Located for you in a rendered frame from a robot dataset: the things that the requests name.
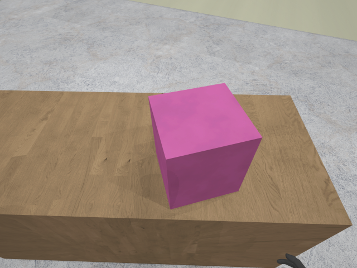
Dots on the pedestal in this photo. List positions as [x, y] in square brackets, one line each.
[80, 181]

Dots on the robot right hand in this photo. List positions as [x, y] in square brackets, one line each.
[291, 261]

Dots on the carton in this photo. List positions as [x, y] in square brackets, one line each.
[205, 143]

